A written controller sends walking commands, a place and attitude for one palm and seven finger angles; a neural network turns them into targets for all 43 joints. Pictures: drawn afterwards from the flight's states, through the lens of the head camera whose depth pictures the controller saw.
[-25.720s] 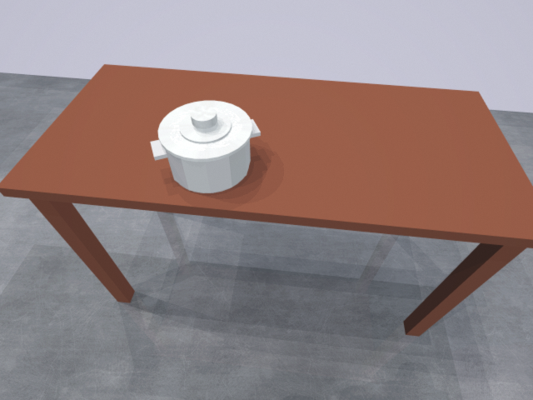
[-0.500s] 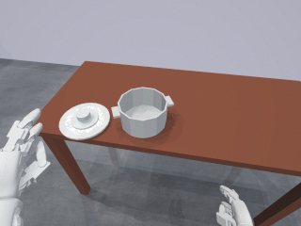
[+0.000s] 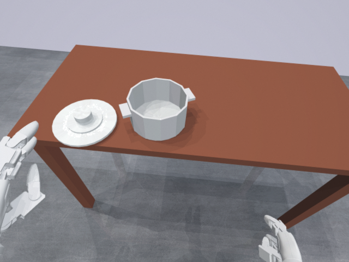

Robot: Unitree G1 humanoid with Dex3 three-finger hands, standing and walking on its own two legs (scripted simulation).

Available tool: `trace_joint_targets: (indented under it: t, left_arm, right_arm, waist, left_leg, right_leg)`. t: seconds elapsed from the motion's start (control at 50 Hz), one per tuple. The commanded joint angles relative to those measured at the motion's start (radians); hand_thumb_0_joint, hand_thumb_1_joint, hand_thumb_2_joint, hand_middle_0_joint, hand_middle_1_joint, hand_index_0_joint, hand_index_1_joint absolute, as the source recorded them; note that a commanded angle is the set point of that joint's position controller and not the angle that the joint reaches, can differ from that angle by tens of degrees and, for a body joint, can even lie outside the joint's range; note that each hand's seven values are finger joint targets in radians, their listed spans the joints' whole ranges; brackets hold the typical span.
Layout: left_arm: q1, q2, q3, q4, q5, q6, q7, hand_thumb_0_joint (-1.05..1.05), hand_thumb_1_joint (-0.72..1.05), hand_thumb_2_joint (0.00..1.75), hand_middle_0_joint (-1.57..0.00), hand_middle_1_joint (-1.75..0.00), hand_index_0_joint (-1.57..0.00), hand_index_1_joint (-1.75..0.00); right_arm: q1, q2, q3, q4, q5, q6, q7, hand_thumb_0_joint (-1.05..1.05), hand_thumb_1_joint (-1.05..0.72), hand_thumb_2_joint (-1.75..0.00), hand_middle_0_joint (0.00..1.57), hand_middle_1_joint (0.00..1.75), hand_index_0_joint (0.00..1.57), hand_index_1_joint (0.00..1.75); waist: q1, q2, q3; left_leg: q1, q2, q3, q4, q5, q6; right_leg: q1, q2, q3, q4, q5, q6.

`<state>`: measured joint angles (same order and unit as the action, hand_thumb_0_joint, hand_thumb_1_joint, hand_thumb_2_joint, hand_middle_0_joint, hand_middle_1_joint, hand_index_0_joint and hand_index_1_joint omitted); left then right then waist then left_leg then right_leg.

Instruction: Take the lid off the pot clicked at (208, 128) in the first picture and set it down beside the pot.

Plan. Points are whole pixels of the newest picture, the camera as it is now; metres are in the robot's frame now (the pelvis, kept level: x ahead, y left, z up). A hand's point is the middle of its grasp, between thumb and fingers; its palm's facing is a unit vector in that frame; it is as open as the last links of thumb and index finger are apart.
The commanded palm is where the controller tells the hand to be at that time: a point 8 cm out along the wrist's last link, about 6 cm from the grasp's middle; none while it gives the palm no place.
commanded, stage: step back with the hand held close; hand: left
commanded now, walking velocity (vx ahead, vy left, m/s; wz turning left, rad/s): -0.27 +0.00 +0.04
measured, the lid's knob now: (82, 114) +0.52 +0.33 -0.03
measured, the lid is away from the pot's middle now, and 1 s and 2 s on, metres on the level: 0.24 0.24 0.24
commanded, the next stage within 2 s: stop stepping back and stand still in 1.06 s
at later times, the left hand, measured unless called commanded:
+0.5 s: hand (14, 222) +0.15 +0.24 +0.16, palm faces +0.33 -0.82 -0.48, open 7.4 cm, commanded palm +0.08 +0.29 +0.18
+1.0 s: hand out of the picture +0.05 +0.24 +0.17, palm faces +0.33 -0.85 -0.41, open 7.4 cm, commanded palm +0.00 +0.29 +0.18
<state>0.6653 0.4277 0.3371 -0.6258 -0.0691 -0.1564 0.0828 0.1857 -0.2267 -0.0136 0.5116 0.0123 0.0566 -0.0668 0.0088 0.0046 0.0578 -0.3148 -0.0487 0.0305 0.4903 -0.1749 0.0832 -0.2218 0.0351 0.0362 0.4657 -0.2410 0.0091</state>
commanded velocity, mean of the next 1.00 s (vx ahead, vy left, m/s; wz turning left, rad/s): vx -0.35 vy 0.00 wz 0.01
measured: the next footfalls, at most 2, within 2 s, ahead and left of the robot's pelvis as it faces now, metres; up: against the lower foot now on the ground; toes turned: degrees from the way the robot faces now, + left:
right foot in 0.52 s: -0.03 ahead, -0.12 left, +0.00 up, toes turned +5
left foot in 1.04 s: -0.05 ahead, +0.10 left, +0.00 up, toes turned +2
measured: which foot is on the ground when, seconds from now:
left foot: down 0.00-0.90, up 0.92-1.00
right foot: down 0.00-0.40, up 0.42-0.50, down 0.52-1.00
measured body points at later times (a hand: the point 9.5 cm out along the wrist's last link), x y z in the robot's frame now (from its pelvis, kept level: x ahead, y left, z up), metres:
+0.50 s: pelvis -0.04 +0.00 -0.01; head -0.01 +0.04 +0.43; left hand +0.12 +0.29 +0.18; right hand +0.13 -0.23 -0.09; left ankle +0.05 +0.06 -0.74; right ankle -0.06 -0.13 -0.73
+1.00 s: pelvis -0.12 +0.01 -0.01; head -0.11 +0.06 +0.44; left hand +0.03 +0.29 +0.19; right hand +0.04 -0.23 -0.08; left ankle -0.05 +0.08 -0.72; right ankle -0.13 -0.13 -0.74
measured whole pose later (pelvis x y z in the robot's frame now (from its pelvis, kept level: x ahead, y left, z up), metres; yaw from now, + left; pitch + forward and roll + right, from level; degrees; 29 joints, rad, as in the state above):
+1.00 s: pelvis -0.12 +0.01 -0.01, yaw +2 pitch +2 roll -2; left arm 0.65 0.45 0.38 -0.71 -0.05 -0.26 0.12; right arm 0.21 -0.19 -0.03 0.60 0.00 0.04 -0.05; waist 0.01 -0.07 -0.02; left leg -0.52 -0.03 0.01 0.74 -0.32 -0.01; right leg -0.26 0.06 0.06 0.51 -0.28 0.01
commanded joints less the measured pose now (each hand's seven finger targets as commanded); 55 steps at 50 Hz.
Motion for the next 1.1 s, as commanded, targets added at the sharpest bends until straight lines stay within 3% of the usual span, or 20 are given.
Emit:
trace_joint_targets:
  t: [0.0,0.08,0.18,0.26,0.38,0.48,0.54,0.56,0.6,0.66,0.72,0.78,0.82,0.86,0.88,0.92,0.96,1.02,1.06,1.08]
  left_arm:
    - [0.025,0.137,0.146,-0.242,-0.002,-0.08,0.037,0.0,0.9,0.9,-0.2,-0.3,-0.2,-0.3]
    - [0.036,0.132,0.159,-0.207,0.003,-0.084,0.047,0.0,0.9,0.9,-0.2,-0.3,-0.2,-0.3]
    - [0.005,0.119,0.134,-0.195,0.002,-0.094,0.056,0.0,0.9,0.9,-0.2,-0.3,-0.2,-0.3]
    - [-0.045,0.152,0.138,-0.26,0.015,-0.115,0.071,0.0,0.9,0.9,-0.2,-0.3,-0.2,-0.3]
    - [-0.018,0.137,0.163,-0.269,0.039,-0.129,0.076,0.0,0.9,0.9,-0.2,-0.3,-0.2,-0.3]
    - [0.011,0.139,0.172,-0.254,0.022,-0.134,0.066,0.0,0.9,0.9,-0.2,-0.3,-0.2,-0.3]
    - [-0.035,0.148,0.151,-0.25,0.002,-0.156,0.056,0.0,0.9,0.9,-0.2,-0.3,-0.2,-0.3]
    - [-0.047,0.165,0.158,-0.265,-0.002,-0.166,0.061,0.0,0.9,0.9,-0.2,-0.3,-0.2,-0.3]
    - [-0.02,0.16,0.143,-0.253,-0.003,-0.161,0.055,0.0,0.9,0.9,-0.2,-0.3,-0.2,-0.3]
    - [0.007,0.208,0.192,-0.272,-0.003,-0.156,0.059,0.0,0.9,0.9,-0.2,-0.3,-0.2,-0.3]
    - [0.012,0.19,0.198,-0.287,0.001,-0.149,0.054,0.0,0.9,0.9,-0.2,-0.3,-0.2,-0.3]
    - [0.04,0.195,0.219,-0.28,0.004,-0.142,0.056,0.0,0.9,0.9,-0.2,-0.3,-0.2,-0.3]
    - [0.049,0.192,0.202,-0.278,-0.008,-0.15,0.05,0.0,0.9,0.9,-0.2,-0.3,-0.2,-0.3]
    - [0.015,0.209,0.197,-0.268,-0.016,-0.165,0.059,0.0,0.9,0.9,-0.2,-0.3,-0.2,-0.3]
    - [-0.069,0.197,0.17,-0.284,-0.015,-0.181,0.07,0.0,0.9,0.9,-0.2,-0.3,-0.2,-0.3]
    - [-0.073,0.164,0.139,-0.224,0.004,-0.15,0.066,0.0,0.9,0.9,-0.2,-0.3,-0.2,-0.3]
    - [-0.148,0.185,0.135,-0.232,0.022,-0.143,0.06,0.0,0.9,0.9,-0.2,-0.3,-0.2,-0.3]
    - [-0.149,0.172,0.117,-0.218,0.02,-0.147,0.055,0.0,0.9,0.9,-0.2,-0.3,-0.2,-0.3]
    - [-0.098,0.172,0.123,-0.167,0.014,-0.157,0.052,0.0,0.9,0.9,-0.2,-0.3,-0.2,-0.3]
    - [-0.061,0.19,0.143,-0.211,0.002,-0.147,0.043,0.0,0.9,0.9,-0.2,-0.3,-0.2,-0.3]
  right_arm:
    - [-0.095,-0.139,-0.049,-0.176,0.003,-0.058,-0.015,0.0,-0.9,-0.9,0.2,0.3,0.2,0.3]
    - [-0.075,-0.138,-0.056,-0.165,0.006,-0.067,-0.02,0.0,-0.9,-0.9,0.2,0.3,0.2,0.3]
    - [-0.055,-0.125,-0.056,-0.145,0.003,-0.063,-0.017,0.0,-0.9,-0.9,0.2,0.3,0.2,0.3]
    - [-0.058,-0.134,-0.053,-0.141,-0.003,-0.076,-0.019,0.0,-0.9,-0.9,0.2,0.3,0.2,0.3]
    - [-0.06,-0.136,-0.047,-0.145,-0.012,-0.106,-0.026,0.0,-0.9,-0.9,0.2,0.3,0.2,0.3]
    - [-0.053,-0.128,-0.056,-0.128,-0.015,-0.108,-0.014,0.0,-0.9,-0.9,0.2,0.3,0.2,0.3]
    - [-0.056,-0.114,-0.05,-0.097,-0.008,-0.096,-0.005,0.0,-0.9,-0.9,0.2,0.3,0.2,0.3]
    - [-0.037,-0.108,-0.055,-0.08,-0.007,-0.091,-0.005,0.0,-0.9,-0.9,0.2,0.3,0.2,0.3]
    - [-0.054,-0.114,-0.064,-0.098,0.003,-0.076,-0.002,0.0,-0.9,-0.9,0.2,0.3,0.2,0.3]
    - [-0.092,-0.128,-0.064,-0.116,-0.004,-0.073,-0.004,0.0,-0.9,-0.9,0.2,0.3,0.2,0.3]
    - [-0.105,-0.144,-0.062,-0.137,-0.016,-0.081,-0.004,0.0,-0.9,-0.9,0.2,0.3,0.2,0.3]
    - [-0.086,-0.144,-0.065,-0.132,-0.024,-0.077,-0.002,0.0,-0.9,-0.9,0.2,0.3,0.2,0.3]
    - [-0.074,-0.128,-0.068,-0.124,-0.02,-0.079,0.005,0.0,-0.9,-0.9,0.2,0.3,0.2,0.3]
    - [-0.04,-0.099,-0.068,-0.093,-0.023,-0.074,0.015,0.0,-0.9,-0.9,0.2,0.3,0.2,0.3]
    - [-0.034,-0.081,-0.06,-0.076,-0.025,-0.076,0.015,0.0,-0.9,-0.9,0.2,0.3,0.2,0.3]
    - [-0.055,-0.081,-0.071,-0.078,-0.009,-0.072,0.004,0.0,-0.9,-0.9,0.2,0.3,0.2,0.3]
    - [-0.084,-0.089,-0.054,-0.08,-0.016,-0.072,-0.004,0.0,-0.9,-0.9,0.2,0.3,0.2,0.3]
    - [-0.088,-0.114,-0.054,-0.064,-0.013,-0.098,-0.021,0.0,-0.9,-0.9,0.2,0.3,0.2,0.3]
    - [-0.051,-0.115,-0.077,-0.054,-0.005,-0.127,-0.002,0.0,-0.9,-0.9,0.2,0.3,0.2,0.3]
    - [-0.06,-0.12,-0.07,-0.072,-0.033,-0.134,0.002,0.0,-0.9,-0.9,0.2,0.3,0.2,0.3]
  waist:
    - [0.011,0.119,-0.178]
    - [0.002,0.053,-0.158]
    - [-0.02,-0.054,-0.119]
    - [-0.025,0.025,-0.096]
    - [-0.007,0.213,-0.139]
    - [-0.005,0.094,-0.149]
    - [-0.021,-0.039,-0.208]
    - [-0.022,-0.073,-0.275]
    - [-0.023,-0.044,-0.329]
    - [-0.013,0.101,-0.287]
    - [-0.009,0.232,-0.198]
    - [-0.007,0.23,-0.161]
    - [-0.012,0.093,-0.161]
    - [-0.038,-0.12,-0.163]
    - [-0.046,-0.168,-0.172]
    - [-0.05,-0.213,-0.209]
    - [-0.055,-0.113,-0.13]
    - [-0.027,0.207,-0.164]
    - [-0.023,0.147,-0.21]
    - [-0.004,0.215,-0.268]
  left_leg:
    - [-0.066,0.186,-0.195,-0.165,-0.051,0.012]
    - [-0.156,0.18,-0.203,-0.151,-0.215,0.017]
    - [-0.097,0.12,-0.166,-0.014,-0.278,-0.009]
    - [-0.11,0.138,-0.205,-0.045,-0.344,-0.008]
    - [-0.398,0.266,-0.343,-0.305,-0.566,0.04]
    - [-0.302,0.238,-0.278,-0.182,-0.333,0.032]
    - [-0.038,0.144,-0.133,0.034,0.016,-0.026]
    - [0.043,0.133,-0.1,0.062,0.182,-0.038]
    - [0.137,0.147,-0.091,0.067,0.278,-0.034]
    - [0.048,0.204,-0.174,-0.06,0.087,-0.003]
    - [-0.293,0.284,-0.298,-0.29,-0.437,0.02]
    - [-0.467,0.294,-0.299,-0.339,-0.604,0.004]
    - [-0.286,0.216,-0.214,-0.158,-0.483,-0.042]
    - [0.009,0.077,-0.076,0.239,-0.226,-0.108]
    - [0.061,0.049,-0.058,0.366,-0.184,-0.11]
    - [0.008,0.039,-0.059,0.404,-0.202,-0.094]
    - [0.002,0.062,-0.059,0.17,-0.092,-0.082]
    - [0.03,0.259,-0.207,-0.112,0.419,-0.016]
    - [0.107,0.334,-0.231,-0.119,0.548,0.017]
    - [0.04,0.367,-0.307,-0.189,0.395,0.036]
  right_leg:
    - [0.108,-0.012,0.0,0.086,0.091,-0.004]
    - [0.112,-0.028,0.027,0.091,0.094,-0.012]
    - [-0.077,-0.113,0.141,-0.042,-0.053,-0.061]
    - [-0.13,-0.091,0.128,-0.045,-0.16,-0.062]
    - [0.183,0.048,-0.011,0.245,-0.046,-0.004]
    - [0.13,0.026,0.033,0.138,-0.003,-0.019]
    - [-0.046,-0.108,0.154,0.003,0.329,-0.037]
    - [-0.03,-0.124,0.143,0.013,0.479,-0.024]
    - [-0.053,-0.095,0.096,0.036,0.446,0.015]
    - [-0.042,-0.006,0.046,0.066,0.114,0.018]
    - [0.147,0.07,0.005,0.198,-0.141,-0.016]
    - [0.26,0.098,-0.014,0.24,-0.175,-0.04]
    - [0.078,0.018,0.042,0.022,-0.206,-0.08]
    - [-0.289,-0.238,0.348,-0.243,-0.226,-0.166]
    - [-0.327,-0.34,0.358,-0.271,0.026,-0.186]
    - [-0.213,-0.306,0.247,-0.172,0.336,-0.167]
    - [-0.178,-0.232,0.16,-0.059,0.48,-0.112]
    - [-0.1,0.003,0.021,0.171,0.069,-0.01]
    - [-0.138,0.049,0.042,0.252,-0.213,-0.016]
    - [-0.099,0.046,0.047,0.35,-0.308,-0.01]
